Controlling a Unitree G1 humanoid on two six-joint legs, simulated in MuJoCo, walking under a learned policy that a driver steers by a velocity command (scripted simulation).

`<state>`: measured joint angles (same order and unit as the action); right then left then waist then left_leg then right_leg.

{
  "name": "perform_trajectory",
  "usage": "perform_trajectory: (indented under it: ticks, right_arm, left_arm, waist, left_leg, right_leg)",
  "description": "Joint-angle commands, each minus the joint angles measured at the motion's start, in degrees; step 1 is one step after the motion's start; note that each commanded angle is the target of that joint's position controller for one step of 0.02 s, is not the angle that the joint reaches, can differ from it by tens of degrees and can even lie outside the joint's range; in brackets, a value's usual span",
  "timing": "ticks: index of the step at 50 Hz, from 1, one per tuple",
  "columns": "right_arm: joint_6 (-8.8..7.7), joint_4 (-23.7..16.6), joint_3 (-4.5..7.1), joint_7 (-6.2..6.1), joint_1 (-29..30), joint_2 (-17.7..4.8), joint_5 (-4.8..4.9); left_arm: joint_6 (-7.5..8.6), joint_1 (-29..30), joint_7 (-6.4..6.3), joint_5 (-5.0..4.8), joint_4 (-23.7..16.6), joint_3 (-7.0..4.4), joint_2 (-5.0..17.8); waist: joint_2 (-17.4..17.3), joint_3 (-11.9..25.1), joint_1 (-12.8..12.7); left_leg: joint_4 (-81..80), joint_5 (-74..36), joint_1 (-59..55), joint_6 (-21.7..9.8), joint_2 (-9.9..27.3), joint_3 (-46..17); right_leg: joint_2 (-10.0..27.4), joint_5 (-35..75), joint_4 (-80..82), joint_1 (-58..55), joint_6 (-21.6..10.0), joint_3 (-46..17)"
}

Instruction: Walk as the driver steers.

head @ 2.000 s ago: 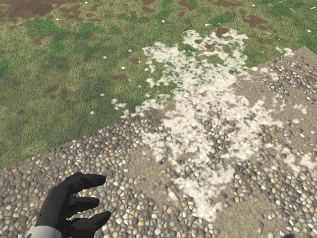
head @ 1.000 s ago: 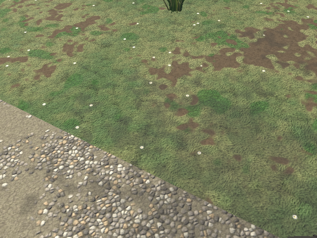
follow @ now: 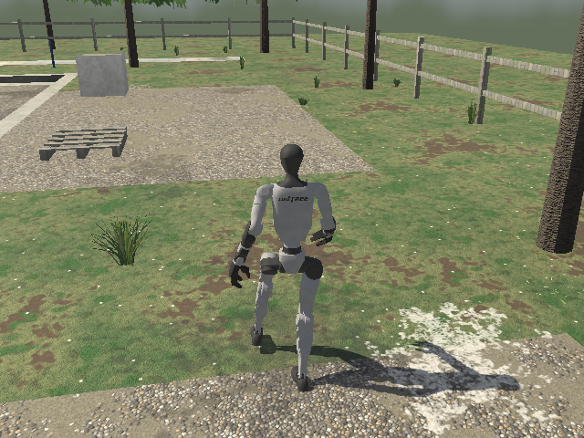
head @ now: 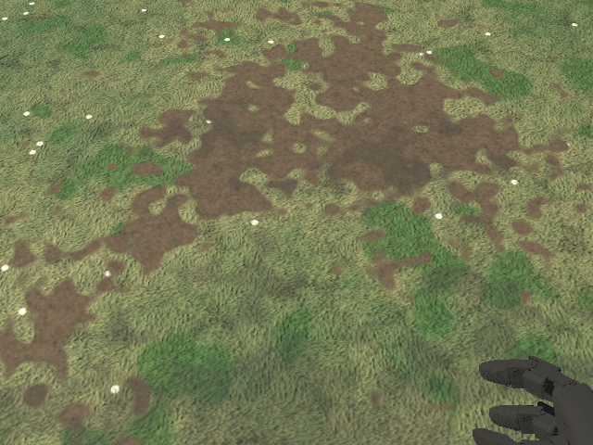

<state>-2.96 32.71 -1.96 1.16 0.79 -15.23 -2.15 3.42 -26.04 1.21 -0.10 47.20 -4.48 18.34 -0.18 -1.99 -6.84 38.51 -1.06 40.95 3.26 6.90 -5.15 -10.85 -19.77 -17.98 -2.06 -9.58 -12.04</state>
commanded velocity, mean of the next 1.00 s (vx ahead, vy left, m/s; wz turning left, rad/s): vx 1.00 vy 0.00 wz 0.01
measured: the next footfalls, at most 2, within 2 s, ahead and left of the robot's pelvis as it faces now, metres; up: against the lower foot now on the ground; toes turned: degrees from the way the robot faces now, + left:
left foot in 0.10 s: +0.30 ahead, +0.17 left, +0.00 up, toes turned -10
right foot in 0.54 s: +0.65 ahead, -0.15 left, +0.00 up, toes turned -18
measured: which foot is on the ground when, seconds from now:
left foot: up 0.00-0.08, down 0.10-0.54, up 0.56-0.96, down 0.98-1.00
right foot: down 0.00-0.08, up 0.10-0.52, down 0.54-0.98, up 1.00-1.00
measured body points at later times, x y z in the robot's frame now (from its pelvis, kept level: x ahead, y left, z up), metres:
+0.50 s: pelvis +0.45 +0.00 -0.02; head +0.48 -0.02 +0.43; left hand +0.79 +0.09 -0.05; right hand +0.26 -0.22 -0.14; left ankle +0.26 +0.18 -0.73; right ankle +0.60 -0.14 -0.71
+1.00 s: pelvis +0.93 -0.11 -0.04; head +0.94 -0.11 +0.41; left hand +0.91 +0.16 -0.17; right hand +1.10 -0.37 -0.13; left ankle +1.06 -0.09 -0.74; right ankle +0.64 -0.16 -0.66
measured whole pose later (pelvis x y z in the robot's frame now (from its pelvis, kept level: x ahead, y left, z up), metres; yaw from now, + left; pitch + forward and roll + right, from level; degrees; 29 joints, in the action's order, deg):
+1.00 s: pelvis +0.93 -0.11 -0.04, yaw +2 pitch -1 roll -2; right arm -1.8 43.0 1.5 3.4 -6.6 -17.1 -0.4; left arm 4.1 -25.3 -1.8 2.0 52.5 -1.2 14.1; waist -2.5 -2.4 0.7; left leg 38.2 9.1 30.2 -11.3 -4.5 8.7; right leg -0.9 -20.0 -48.0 -7.7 0.9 14.7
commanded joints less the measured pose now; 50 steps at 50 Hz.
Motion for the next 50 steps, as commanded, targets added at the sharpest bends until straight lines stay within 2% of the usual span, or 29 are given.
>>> perform_trajectory:
  ticks: [1,3,4,5,6,7,8,9,12,16,20,23,25,26,27,28,29,30,31,34,36,38,41,44,46,47,48,49,50]
  right_arm:
    - [-0.94,-4.0,1.86,-0.32,2.9,-6.3,0.56]
    - [-1.33,-0.9,4.00,-1.50,-8.4,-11.1,0.87]
    - [-1.54,2.2,5.24,-2.46,-21.0,-13.2,0.80]
    - [-1.89,4.4,6.81,-3.77,-33.9,-16.8,-0.72]
    - [-1.91,4.4,7.67,-3.31,-29.4,-21.3,-2.98]
    - [-1.42,3.5,7.58,-2.54,-22.6,-15.9,-1.70]
    - [-1.33,3.4,6.57,-2.01,-18.6,-10.8,-0.98]
    - [-1.32,4.8,6.12,-1.52,-18.1,-8.5,-0.96]
    - [-2.64,10.3,4.98,-1.01,-22.3,-5.4,-0.40]
    - [-4.10,12.9,5.29,-0.44,-24.0,-7.6,0.69]
    - [-4.55,14.8,5.35,-0.04,-26.0,-9.4,1.44]
    - [-4.21,17.2,5.71,-0.16,-28.9,-12.7,1.38]
    - [-2.96,18.3,6.14,-1.26,-29.7,-15.3,0.99]
    - [-2.25,18.3,5.87,-1.71,-28.9,-15.0,1.29]
    - [-2.13,16.6,4.84,-1.51,-29.7,-10.5,0.98]
    - [-2.53,13.6,3.40,-0.80,-34.9,-2.8,3.04]
    - [-2.49,12.6,4.80,-1.31,-28.5,-9.5,2.84]
    - [-2.48,11.9,4.88,-1.21,-23.4,-9.3,2.80]
    - [-2.25,12.4,4.32,-0.75,-22.9,-7.2,2.65]
    - [0.86,14.7,4.10,0.87,-25.3,-3.9,0.92]
    - [2.15,13.1,4.28,1.56,-19.9,-3.1,0.70]
    - [2.21,10.6,3.93,2.04,-13.8,-2.0,1.17]
    - [1.91,9.4,3.48,2.90,-8.0,-2.2,2.21]
    - [1.34,6.8,2.79,3.75,-3.5,-2.3,1.14]
    - [1.53,8.9,3.64,3.61,-10.3,-5.6,1.14]
    - [1.70,11.3,4.66,3.31,-19.2,-8.0,1.13]
    - [1.91,15.0,6.19,2.51,-32.1,-10.7,1.11]
    - [2.05,17.4,8.05,1.07,-40.4,-13.3,1.87]
    - [2.67,17.7,8.94,-0.06,-35.0,-16.2,2.81]
  left_arm:
    - [0.85,2.8,-0.65,-0.19,-3.9,-2.94,10.7]
    - [0.85,4.8,-0.75,0.49,-4.2,-3.47,13.7]
    - [1.23,7.9,-0.47,0.86,-4.5,-3.38,14.2]
    - [2.14,8.7,-0.59,1.15,-5.6,-1.49,7.4]
    - [2.15,-0.2,-0.24,-1.56,-8.4,1.13,-1.6]
    - [1.35,3.2,-0.79,0.25,-6.9,1.62,3.0]
    - [0.81,8.0,-0.41,1.39,-6.6,0.97,5.5]
    - [0.56,11.1,0.28,2.14,-7.1,1.06,5.7]
    - [-0.58,14.7,1.98,2.82,-9.5,2.35,2.0]
    - [-0.90,23.2,2.71,2.98,-14.1,3.54,2.1]
    - [-0.27,31.6,4.37,2.29,-16.8,4.95,1.3]
    - [-0.07,31.0,3.40,2.53,-16.0,4.92,2.1]
    - [-0.11,19.9,1.81,3.32,-12.5,3.45,5.2]
    - [-0.03,7.3,0.86,3.45,-8.6,2.17,7.3]
    - [-0.04,-1.3,-0.42,4.37,-6.3,0.41,12.1]
    - [0.04,0.8,-0.93,4.50,-7.4,-0.60,15.7]
    - [-0.30,2.5,-0.97,3.11,-7.7,-0.86,13.3]
    - [0.35,6.0,-1.15,2.90,-6.2,0.05,9.2]
    - [1.10,7.7,-0.95,2.88,-5.1,0.52,6.3]
    - [3.08,8.6,-0.81,1.97,-3.0,1.56,2.0]
    - [4.13,7.9,-0.57,0.77,-1.3,1.58,1.4]
    - [4.66,7.3,-0.33,0.86,-0.4,1.82,0.5]
    - [4.96,7.4,-0.75,1.06,0.4,2.21,0.3]
    - [5.10,3.5,-2.07,0.31,1.8,1.88,4.1]
    - [3.65,4.1,-3.92,1.00,0.8,0.99,7.9]
    - [2.56,6.3,-4.53,1.48,-0.1,0.39,9.9]
    - [1.49,10.3,-4.65,2.12,-1.5,-0.09,11.1]
    - [0.68,13.4,-3.84,2.24,-1.8,-0.54,11.1]
    - [1.71,15.0,-2.28,3.39,-4.3,2.09,1.0]
  waist:
    - [2.6,-0.2,2.6]
    - [2.5,7.8,8.6]
    - [1.8,13.4,16.1]
    - [-4.3,20.5,20.4]
    - [-24.5,25.9,10.8]
    - [-16.3,18.9,11.1]
    - [-8.0,11.4,10.9]
    - [-2.1,7.5,10.5]
    - [-4.7,1.9,8.3]
    - [-3.9,-3.5,7.1]
    - [-2.4,-6.2,7.9]
    - [-4.5,-4.1,6.6]
    - [-7.9,4.4,0.7]
    - [-6.9,10.5,-5.6]
    - [-0.7,17.7,-6.9]
    - [15.1,26.8,0.9]
    - [7.3,24.6,-1.7]
    - [3.2,12.3,0.5]
    - [0.9,5.6,2.9]
    - [2.7,0.8,7.9]
    - [2.9,-2.9,8.3]
    - [2.9,-5.3,8.1]
    - [1.3,-4.2,7.4]
    - [2.2,-5.6,8.1]
    - [5.0,0.3,12.2]
    - [6.2,4.9,17.1]
    - [6.5,10.0,23.4]
    - [1.3,11.4,27.2]
    - [-13.8,5.1,19.7]
  left_leg:
    - [-7.9,-2.6,-18.6,-1.2,-5.6,3.8]
    - [-8.0,7.5,-32.2,-2.4,-8.6,3.7]
    - [-7.3,10.5,-44.9,-3.3,-6.9,4.5]
    - [-7.4,29.8,-58.0,-5.1,4.0,-6.5]
    - [-21.4,46.1,-67.2,-11.5,19.6,-42.2]
    - [-25.7,55.0,-59.9,-13.0,17.3,-48.1]
    - [-24.7,48.4,-51.9,-12.4,14.2,-36.6]
    - [-24.2,37.5,-45.6,-11.9,11.3,-27.9]
    - [-26.2,24.1,-37.4,-10.9,6.7,-15.5]
    - [-32.7,14.6,-34.1,-12.2,6.9,-6.4]
    - [-40.9,-1.5,-27.7,-10.7,4.5,5.4]
    - [-33.5,-34.1,-38.6,-10.3,5.6,9.3]
    - [-15.4,-52.9,-42.6,-9.0,6.7,11.2]
    - [1.0,-49.7,-36.5,-8.3,5.4,10.9]
    - [22.7,-21.5,-23.4,-8.4,1.4,9.6]
    - [43.9,26.5,-4.9,-7.3,-7.6,4.3]
    - [47.6,22.5,1.1,-8.7,-6.4,-0.2]
    - [44.0,17.0,3.3,-8.8,-3.6,0.4]
    - [39.5,15.2,1.0,-8.7,-1.4,0.8]
    - [34.2,14.3,-5.9,-7.6,1.4,0.2]
    - [31.9,11.5,-0.9,-7.2,2.2,1.2]
    - [26.7,4.8,1.2,-7.3,1.3,4.0]
    - [16.2,-5.0,-3.0,-8.7,-3.2,11.1]
    - [3.3,-9.0,-9.0,-11.3,-6.7,16.8]
    - [1.7,-4.6,-17.8,-12.7,-11.4,18.6]
    - [2.1,-1.1,-27.2,-13.8,-13.3,17.8]
    - [2.7,3.5,-40.0,-16.2,-13.3,14.1]
    - [-2.2,7.2,-49.8,-19.8,-10.8,8.3]
    - [1.0,-1.5,-53.8,-21.9,-5.2,-2.9]
  right_leg:
    - [11.6,34.1,1.7,11.2,-2.9,-11.3]
    - [11.1,48.3,-12.7,8.0,-0.3,-11.2]
    - [9.7,47.7,-26.3,12.2,0.7,-8.8]
    - [6.9,30.4,-46.1,20.9,1.1,-4.5]
    - [0.6,-9.6,-61.1,38.8,3.6,1.5]
    - [5.8,-3.1,-63.8,45.4,2.3,3.2]
    - [8.8,2.6,-61.1,45.2,2.5,4.5]
    - [10.4,4.9,-57.9,43.4,2.9,5.0]
    - [12.0,3.4,-52.1,42.5,3.9,3.4]
    - [12.2,9.5,-42.2,48.4,5.3,3.9]
    - [11.9,21.1,-23.7,33.4,4.2,14.2]
    - [9.4,17.3,-19.1,28.7,1.5,18.3]
    - [5.5,9.7,-18.3,15.6,-0.3,19.0]
    - [6.4,10.5,-15.0,0.2,-1.4,16.2]
    - [18.4,-5.3,-15.2,-15.0,-1.7,2.3]
    - [35.1,-18.2,-6.0,-26.8,-4.3,-29.0]
    - [34.4,-17.8,0.6,-21.9,-4.3,-32.1]
    - [31.5,-10.6,0.9,-12.0,-3.7,-20.5]
    - [29.4,-2.4,3.0,-2.2,-2.7,-13.3]
    - [25.2,5.2,8.4,10.3,0.6,-0.2]
    - [23.8,12.2,11.4,10.5,2.3,6.9]
    - [20.5,24.2,12.4,11.3,5.0,16.0]
    - [15.7,37.5,13.1,9.8,7.7,25.4]
    - [19.2,64.5,8.9,4.3,9.9,28.2]
    - [21.2,82.2,-1.6,-1.5,10.7,27.7]
    - [22.3,87.8,-12.9,-0.9,10.7,27.0]
    - [23.2,86.5,-29.1,4.4,10.1,25.4]
    - [18.1,58.4,-54.5,13.5,9.7,25.8]
    - [7.0,-6.4,-76.6,34.9,9.9,22.7]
